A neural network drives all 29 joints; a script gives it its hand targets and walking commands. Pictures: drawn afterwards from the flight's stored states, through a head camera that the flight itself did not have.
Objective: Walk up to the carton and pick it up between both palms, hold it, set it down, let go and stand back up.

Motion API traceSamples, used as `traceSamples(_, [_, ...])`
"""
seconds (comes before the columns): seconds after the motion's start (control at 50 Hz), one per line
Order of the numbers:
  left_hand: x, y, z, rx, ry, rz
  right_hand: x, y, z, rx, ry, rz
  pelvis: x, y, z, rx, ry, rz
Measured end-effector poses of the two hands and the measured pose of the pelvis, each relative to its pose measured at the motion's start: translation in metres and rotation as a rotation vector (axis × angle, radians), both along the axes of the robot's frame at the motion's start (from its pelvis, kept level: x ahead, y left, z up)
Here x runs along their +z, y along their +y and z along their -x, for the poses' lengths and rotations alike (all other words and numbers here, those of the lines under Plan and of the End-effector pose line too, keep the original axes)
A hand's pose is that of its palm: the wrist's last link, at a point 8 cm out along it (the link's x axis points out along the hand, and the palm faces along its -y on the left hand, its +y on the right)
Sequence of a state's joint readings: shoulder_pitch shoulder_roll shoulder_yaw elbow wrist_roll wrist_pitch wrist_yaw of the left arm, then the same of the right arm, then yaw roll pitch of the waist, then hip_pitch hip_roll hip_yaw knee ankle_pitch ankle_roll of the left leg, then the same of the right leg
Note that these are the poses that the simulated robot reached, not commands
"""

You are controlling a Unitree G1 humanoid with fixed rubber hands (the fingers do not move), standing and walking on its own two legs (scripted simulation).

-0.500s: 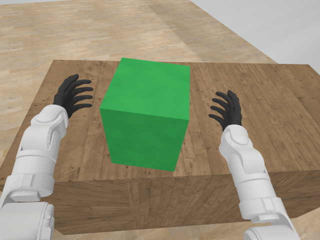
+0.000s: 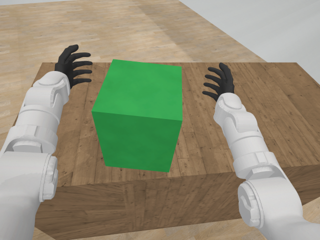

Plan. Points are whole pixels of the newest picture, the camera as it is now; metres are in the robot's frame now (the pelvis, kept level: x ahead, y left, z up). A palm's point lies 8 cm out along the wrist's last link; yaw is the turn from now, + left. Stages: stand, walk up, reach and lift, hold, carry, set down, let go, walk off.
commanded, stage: reach and lift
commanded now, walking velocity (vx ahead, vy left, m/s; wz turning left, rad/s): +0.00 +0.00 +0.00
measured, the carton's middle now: (142, 118) +0.46 +0.02 +0.03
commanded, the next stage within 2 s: none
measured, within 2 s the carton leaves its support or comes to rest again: neither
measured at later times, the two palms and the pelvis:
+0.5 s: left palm (74, 81) +0.47 +0.18 +0.15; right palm (216, 97) +0.42 -0.17 +0.14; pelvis +0.00 +0.00 +0.00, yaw +0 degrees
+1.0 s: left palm (82, 105) +0.46 +0.18 +0.08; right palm (207, 116) +0.41 -0.17 +0.08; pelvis -0.01 +0.00 -0.02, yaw +0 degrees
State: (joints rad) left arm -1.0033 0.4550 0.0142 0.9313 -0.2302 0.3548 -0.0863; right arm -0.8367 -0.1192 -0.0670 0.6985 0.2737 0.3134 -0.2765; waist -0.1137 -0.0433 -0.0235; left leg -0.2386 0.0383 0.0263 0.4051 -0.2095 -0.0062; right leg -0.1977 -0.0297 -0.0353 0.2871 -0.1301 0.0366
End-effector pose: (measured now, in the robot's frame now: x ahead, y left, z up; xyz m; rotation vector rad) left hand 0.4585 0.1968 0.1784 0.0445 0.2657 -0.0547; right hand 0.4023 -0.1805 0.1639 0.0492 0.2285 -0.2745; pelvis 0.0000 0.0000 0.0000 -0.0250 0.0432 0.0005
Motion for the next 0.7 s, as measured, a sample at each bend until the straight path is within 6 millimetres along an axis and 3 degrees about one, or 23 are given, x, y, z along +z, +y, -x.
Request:
traceSamples(0.14, [0.014,-0.006,-0.013,0.017,-0.006,0.009,0.013,0.001,-0.013,0.008,0.010,0.021,0.000,-0.002,-0.001,0.002,0.025,0.000])
traceSamples(0.32, [0.015,-0.007,-0.021,0.024,-0.017,-0.001,0.020,0.009,-0.023,0.011,0.005,0.036,0.000,-0.004,-0.003,0.005,0.054,0.001])
traceSamples(0.7, [-0.075,-0.020,-0.008,0.020,0.051,-0.005,-0.063,0.004,-0.005,-0.024,0.081,0.020,-0.008,-0.004,0.005,0.003,0.169,0.006])
